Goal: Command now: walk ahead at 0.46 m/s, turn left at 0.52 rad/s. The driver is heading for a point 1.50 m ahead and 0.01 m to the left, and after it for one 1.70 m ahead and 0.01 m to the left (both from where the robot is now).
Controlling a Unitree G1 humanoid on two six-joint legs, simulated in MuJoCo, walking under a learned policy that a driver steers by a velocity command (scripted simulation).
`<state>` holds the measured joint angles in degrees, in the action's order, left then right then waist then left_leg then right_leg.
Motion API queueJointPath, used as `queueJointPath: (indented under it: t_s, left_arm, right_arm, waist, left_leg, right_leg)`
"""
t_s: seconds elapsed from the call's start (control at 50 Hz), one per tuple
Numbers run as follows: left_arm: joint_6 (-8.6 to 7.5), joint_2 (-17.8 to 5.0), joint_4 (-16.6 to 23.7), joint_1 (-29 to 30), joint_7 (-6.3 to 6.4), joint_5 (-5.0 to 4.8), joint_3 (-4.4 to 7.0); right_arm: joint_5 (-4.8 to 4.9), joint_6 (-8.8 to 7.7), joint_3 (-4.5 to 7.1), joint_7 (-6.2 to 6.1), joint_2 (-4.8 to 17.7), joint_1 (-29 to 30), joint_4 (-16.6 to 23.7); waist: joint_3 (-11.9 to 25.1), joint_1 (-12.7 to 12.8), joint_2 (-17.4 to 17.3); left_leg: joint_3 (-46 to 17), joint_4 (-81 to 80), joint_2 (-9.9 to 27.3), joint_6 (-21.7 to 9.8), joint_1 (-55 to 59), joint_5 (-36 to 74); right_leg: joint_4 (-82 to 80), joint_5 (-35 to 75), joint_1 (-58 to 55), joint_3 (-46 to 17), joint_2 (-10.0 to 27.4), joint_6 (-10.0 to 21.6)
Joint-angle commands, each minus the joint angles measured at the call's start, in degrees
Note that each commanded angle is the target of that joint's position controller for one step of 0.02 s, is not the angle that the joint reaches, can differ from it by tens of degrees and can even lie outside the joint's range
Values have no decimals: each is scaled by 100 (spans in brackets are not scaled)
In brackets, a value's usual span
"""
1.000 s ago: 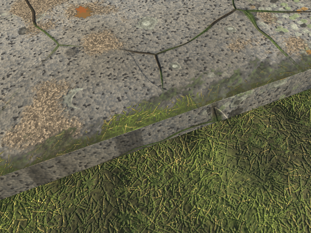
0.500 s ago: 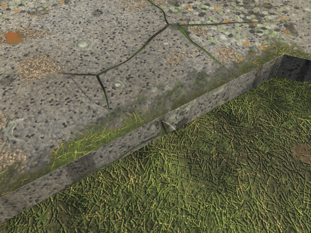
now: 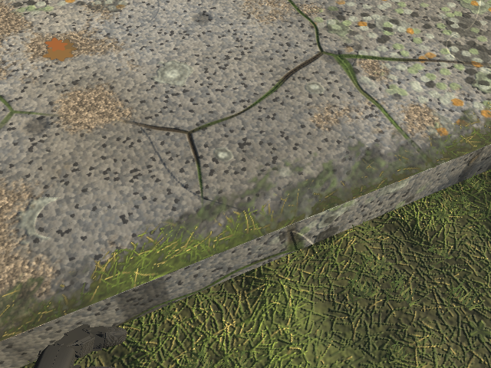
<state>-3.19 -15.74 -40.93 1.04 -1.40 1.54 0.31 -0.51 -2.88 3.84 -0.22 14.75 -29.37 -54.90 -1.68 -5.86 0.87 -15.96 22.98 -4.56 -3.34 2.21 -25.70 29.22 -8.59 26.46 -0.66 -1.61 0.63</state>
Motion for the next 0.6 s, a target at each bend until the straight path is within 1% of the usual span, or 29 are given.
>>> queueJointPath:
  t_s: [0.02, 0.04, 0.06, 0.08, 0.1, 0.12, 0.14, 0.18, 0.2, 0.24, 0.28, 0.3, 0.32, 0.34, 0.38, 0.4, 0.44, 0.46, 0.48, 0.5, 0.52, 0.54, 0.56, 0.58, 0.6]
  left_arm:
    - [-114, -1623, -138, -2479, 297, 211, 515]
    - [-34, -1702, -177, -2193, 275, 159, 544]
    - [-15, -1164, -97, -1729, 243, 109, 454]
    - [-45, -718, -60, -1411, 216, 59, 353]
    - [-83, -537, -76, -1284, 209, 71, 298]
    - [-139, -476, -170, -1361, 221, 63, 272]
    - [-197, -450, -245, -1438, 209, 44, 267]
    - [-328, -455, -375, -1651, 163, -26, 281]
    - [-360, -433, -421, -1706, 156, -48, 283]
    - [-371, -396, -494, -1797, 147, -47, 279]
    - [-360, -343, -582, -1858, 141, -45, 261]
    - [-358, -347, -620, -1877, 143, -50, 260]
    - [-364, -398, -660, -1919, 143, -41, 268]
    - [-372, -447, -725, -2023, 144, -47, 273]
    - [-364, -589, -876, -2259, 162, -53, 288]
    - [-343, -647, -956, -2347, 176, -55, 287]
    - [-278, -773, -1072, -2424, 205, -62, 288]
    - [-230, -773, -1152, -2515, 208, -71, 261]
    - [-185, -754, -1176, -2512, 208, -109, 223]
    - [-206, -551, -980, -2500, 196, -151, 137]
    - [-171, 130, -850, -3172, 106, -310, -12]
    - [-90, -651, -945, -2561, 187, -183, 214]
    - [-110, -536, -834, -2228, 163, -181, 210]
    - [-104, -402, -894, -2219, 160, -159, 181]
    - [-34, -341, -994, -2241, 163, -89, 195]
  right_arm:
    - [275, -203, 64, 37, 385, 425, 779]
    - [153, -132, 66, 22, 517, 180, 853]
    - [3, -47, 101, 21, 702, 307, 709]
    - [-50, -28, 82, 96, 625, 624, 663]
    - [-63, -4, 71, 145, 501, 746, 662]
    - [-142, 50, 89, 192, 527, 863, 695]
    - [-171, 113, 84, 239, 507, 908, 696]
    - [-158, 182, 66, 308, 438, 1180, 829]
    - [-159, 200, 52, 339, 392, 1354, 895]
    - [-182, 205, 26, 408, 362, 1764, 1047]
    - [-168, 168, -33, 474, 294, 2241, 1231]
    - [-158, 148, -79, 504, 236, 2474, 1308]
    - [-148, 124, -131, 524, 175, 2723, 1380]
    - [-150, 112, -177, 536, 124, 2944, 1449]
    - [-193, 91, -227, 501, 131, 3169, 1508]
    - [-222, 79, -231, 458, 173, 3138, 1496]
    - [-281, 33, -202, 349, 320, 2780, 1362]
    - [-315, -17, -166, 299, 427, 2312, 1192]
    - [-391, -75, -109, 233, 556, 1569, 929]
    - [-492, -98, 5, 136, 984, 742, 751]
    - [-447, -58, 132, 56, 1461, 573, 705]
    - [-185, -1, 166, 23, 1325, 550, 749]
    - [-125, -29, 62, 10, 1004, 1200, 743]
    - [-124, -77, -34, 32, 644, 1494, 756]
    - [-107, -135, -90, 26, 459, 1653, 743]
  waist:
    - [1876, 1435, 885]
    - [1886, 1007, 1500]
    - [981, 790, 737]
    - [370, 753, 195]
    - [84, 652, 226]
    - [-42, 592, 409]
    - [-67, 556, 457]
    - [-12, 525, 437]
    - [-25, 514, 415]
    - [-63, 538, 387]
    - [-149, 588, 404]
    - [-171, 622, 398]
    - [-214, 690, 378]
    - [-240, 743, 373]
    - [-231, 809, 344]
    - [-169, 773, 356]
    - [122, 591, 477]
    - [400, 398, 483]
    - [801, 37, 386]
    - [1496, -244, -54]
    - [2369, 108, -1435]
    - [2088, -120, -234]
    - [1198, 178, -346]
    - [702, 370, -235]
    - [422, 515, -251]
  left_leg:
    - [477, 3478, -77, -7, -2995, 1518]
    - [831, 4404, -158, -84, -3657, -444]
    - [864, 4811, 302, -158, -3879, 20]
    - [952, 4683, 507, -154, -3824, 476]
    - [1022, 4486, 660, -130, -3694, 676]
    - [1073, 4349, 761, -92, -3633, 715]
    - [1139, 4335, 784, -66, -3600, 788]
    - [1195, 4267, 803, -45, -3806, 1031]
    - [1217, 4221, 819, -25, -3990, 1188]
    - [1315, 3998, 843, 34, -4285, 1549]
    - [1525, 3335, 807, 92, -4257, 2011]
    - [1643, 2880, 794, 99, -4083, 2283]
    - [1756, 2345, 745, 94, -3790, 2473]
    - [1894, 1872, 678, 61, -3509, 2562]
    - [2075, 1314, 514, -38, -3184, 2456]
    - [2121, 1165, 407, -137, -3047, 2304]
    - [2227, 938, 113, -381, -2589, 1848]
    - [2194, 621, -20, -524, -2009, 1780]
    - [2106, 200, 43, -666, -873, 2069]
    - [1027, 384, 1230, -895, 659, 2514]
    - [-1532, 296, 3152, -1846, 2358, 3703]
    - [-1234, -30, 2776, -1627, 1632, 3535]
    - [-328, -321, 2485, -1377, 769, 3450]
    - [128, -628, 2253, -1114, 103, 3658]
    - [538, -806, 2048, -894, -362, 3854]
  right_leg:
    - [-824, -2047, -4637, -2507, 2132, 646]
    - [-1534, -2644, -4200, -4418, 2752, 989]
    - [-1578, -3040, -3368, -3901, 2553, 1017]
    - [-1652, -2391, -2664, -2955, 2237, 963]
    - [-1775, -1506, -2221, -2207, 1958, 869]
    - [-1852, -884, -1990, -1703, 1790, 826]
    - [-1903, -340, -1922, -1313, 1663, 792]
    - [-1962, 607, -2047, -874, 1688, 830]
    - [-2020, 924, -2129, -649, 1694, 847]
    - [-2066, 1471, -2239, -183, 1644, 844]
    - [-2066, 1890, -2184, 328, 1464, 770]
    - [-2067, 1969, -2120, 558, 1366, 715]
    - [-2070, 2087, -1992, 738, 1276, 666]
    - [-2086, 2202, -1940, 823, 1269, 639]
    - [-1950, 2851, -2219, 842, 1379, 619]
    - [-1741, 3527, -2469, 846, 1468, 611]
    - [-947, 5081, -2952, 892, 1544, 586]
    - [-259, 5313, -3023, 880, 1520, 573]
    - [714, 4752, -2598, 959, 1398, 506]
    - [2171, 2590, -1474, 917, 1188, 424]
    - [4331, -2536, 590, 746, 129, 200]
    - [4600, -2052, 783, -249, 180, 283]
    - [4307, -1537, 892, -336, 416, 320]
    - [3926, -1267, 749, -239, 580, 289]
    - [3711, -1097, 530, -241, 655, 234]
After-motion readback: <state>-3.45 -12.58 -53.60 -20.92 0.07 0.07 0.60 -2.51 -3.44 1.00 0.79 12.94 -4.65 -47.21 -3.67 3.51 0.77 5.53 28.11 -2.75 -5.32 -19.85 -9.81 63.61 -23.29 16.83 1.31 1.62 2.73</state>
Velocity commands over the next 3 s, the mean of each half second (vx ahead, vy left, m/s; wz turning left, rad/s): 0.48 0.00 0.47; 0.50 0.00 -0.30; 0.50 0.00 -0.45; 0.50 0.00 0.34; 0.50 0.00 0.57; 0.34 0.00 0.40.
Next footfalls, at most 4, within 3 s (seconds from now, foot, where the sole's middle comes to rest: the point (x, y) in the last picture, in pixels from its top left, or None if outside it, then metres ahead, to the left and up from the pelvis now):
0.50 left None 0.38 0.13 -0.76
1.18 right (248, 205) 0.84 -0.07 -0.59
1.78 left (236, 129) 1.14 -0.07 -0.59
2.20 right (282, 67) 1.44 -0.26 -0.59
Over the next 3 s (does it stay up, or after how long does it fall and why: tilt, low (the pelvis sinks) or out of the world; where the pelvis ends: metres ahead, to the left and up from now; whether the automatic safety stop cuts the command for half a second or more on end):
stays up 1.59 -0.01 0.19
